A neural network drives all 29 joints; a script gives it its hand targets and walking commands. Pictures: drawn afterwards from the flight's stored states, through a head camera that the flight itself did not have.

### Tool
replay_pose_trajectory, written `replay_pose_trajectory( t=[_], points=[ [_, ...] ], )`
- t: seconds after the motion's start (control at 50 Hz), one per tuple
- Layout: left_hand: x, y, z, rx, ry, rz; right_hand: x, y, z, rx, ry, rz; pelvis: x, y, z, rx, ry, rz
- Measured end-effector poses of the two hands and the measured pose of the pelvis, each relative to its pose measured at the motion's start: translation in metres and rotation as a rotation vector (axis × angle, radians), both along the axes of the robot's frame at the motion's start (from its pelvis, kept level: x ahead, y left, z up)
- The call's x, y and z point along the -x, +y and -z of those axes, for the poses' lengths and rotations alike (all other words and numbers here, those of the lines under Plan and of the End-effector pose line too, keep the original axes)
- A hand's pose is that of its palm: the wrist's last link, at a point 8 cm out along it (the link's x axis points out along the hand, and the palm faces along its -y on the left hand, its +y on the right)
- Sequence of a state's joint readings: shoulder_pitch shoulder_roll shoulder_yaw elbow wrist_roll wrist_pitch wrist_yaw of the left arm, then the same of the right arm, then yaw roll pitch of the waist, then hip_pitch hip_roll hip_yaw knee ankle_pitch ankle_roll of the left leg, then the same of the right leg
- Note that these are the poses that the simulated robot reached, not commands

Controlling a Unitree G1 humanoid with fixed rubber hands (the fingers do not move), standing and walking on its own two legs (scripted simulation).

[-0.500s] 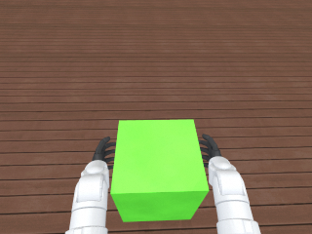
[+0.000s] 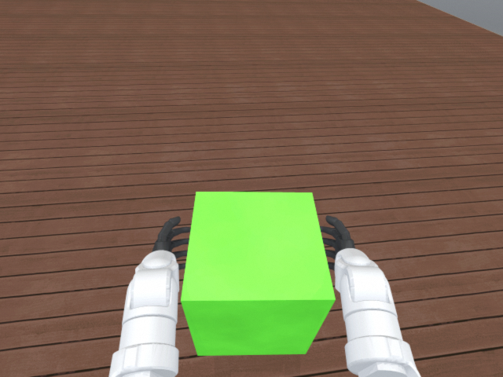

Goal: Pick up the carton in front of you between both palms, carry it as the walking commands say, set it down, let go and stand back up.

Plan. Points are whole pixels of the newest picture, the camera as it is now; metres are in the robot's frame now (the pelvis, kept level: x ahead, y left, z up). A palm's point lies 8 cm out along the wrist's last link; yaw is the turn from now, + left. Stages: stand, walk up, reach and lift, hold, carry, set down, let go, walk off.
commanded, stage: set down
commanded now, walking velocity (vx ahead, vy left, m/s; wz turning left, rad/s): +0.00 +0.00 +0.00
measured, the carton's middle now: (253, 276) +0.31 +0.00 -0.03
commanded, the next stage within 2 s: none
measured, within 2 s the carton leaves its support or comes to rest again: neither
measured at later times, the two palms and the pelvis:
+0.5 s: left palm (174, 283) +0.33 +0.16 -0.10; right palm (316, 275) +0.35 -0.14 -0.10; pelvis -0.01 -0.01 -0.04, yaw +1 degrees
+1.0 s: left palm (180, 298) +0.38 +0.17 -0.25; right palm (298, 289) +0.40 -0.13 -0.24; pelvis -0.04 -0.01 -0.17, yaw -1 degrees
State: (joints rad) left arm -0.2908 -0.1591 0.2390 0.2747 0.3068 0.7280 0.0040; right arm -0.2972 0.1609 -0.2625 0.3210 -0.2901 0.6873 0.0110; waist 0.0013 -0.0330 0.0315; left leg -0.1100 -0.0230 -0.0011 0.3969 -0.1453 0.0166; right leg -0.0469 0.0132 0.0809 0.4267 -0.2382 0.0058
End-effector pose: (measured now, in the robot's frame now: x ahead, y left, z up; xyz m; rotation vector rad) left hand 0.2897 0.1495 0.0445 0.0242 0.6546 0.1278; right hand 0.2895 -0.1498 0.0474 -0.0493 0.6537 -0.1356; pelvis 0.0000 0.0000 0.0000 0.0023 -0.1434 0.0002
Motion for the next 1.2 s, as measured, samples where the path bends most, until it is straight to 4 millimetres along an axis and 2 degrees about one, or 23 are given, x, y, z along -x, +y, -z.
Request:
replay_pose_trajectory(
  t=[0.14,0.26,0.36,0.46,0.54,0.6,0.72,0.9,1.2],
  points=[
    [-0.014,0.002,0.004,0.028,0.009,-0.018,-0.014,0.002,0.003,-0.016,0.008,0.012,-0.004,0.002,0.001,-0.002,0.012,0.004],
    [-0.032,0.004,0.026,0.052,0.033,-0.044,-0.035,0.005,0.024,-0.025,0.033,0.013,-0.005,0.000,0.007,-0.004,0.061,0.003],
    [-0.042,0.007,0.066,0.029,0.053,-0.039,-0.050,0.007,0.063,-0.002,0.054,-0.014,-0.001,-0.004,0.015,-0.001,0.175,-0.006],
    [-0.042,0.009,0.122,0.006,0.059,-0.036,-0.055,0.010,0.119,0.002,0.061,-0.031,0.006,-0.010,0.028,0.009,0.338,-0.014],
    [-0.044,0.010,0.167,0.009,0.044,-0.046,-0.058,0.010,0.164,-0.015,0.045,-0.023,0.013,-0.014,0.047,0.016,0.481,-0.013],
    [-0.050,0.010,0.191,0.018,0.015,-0.052,-0.063,0.011,0.189,-0.030,0.017,-0.013,0.017,-0.015,0.065,0.017,0.580,-0.006],
    [-0.065,0.012,0.220,0.033,-0.029,-0.060,-0.077,0.012,0.219,-0.058,-0.026,0.006,0.026,-0.016,0.099,0.017,0.702,0.003],
    [-0.082,0.018,0.263,0.049,0.000,-0.077,-0.096,0.018,0.260,-0.057,0.003,0.002,0.037,-0.011,0.145,0.020,0.791,0.006],
    [-0.100,0.024,0.364,0.043,0.019,-0.095,-0.123,0.025,0.358,-0.042,0.020,-0.031,0.051,-0.003,0.226,0.032,0.920,0.016]
  ],
)
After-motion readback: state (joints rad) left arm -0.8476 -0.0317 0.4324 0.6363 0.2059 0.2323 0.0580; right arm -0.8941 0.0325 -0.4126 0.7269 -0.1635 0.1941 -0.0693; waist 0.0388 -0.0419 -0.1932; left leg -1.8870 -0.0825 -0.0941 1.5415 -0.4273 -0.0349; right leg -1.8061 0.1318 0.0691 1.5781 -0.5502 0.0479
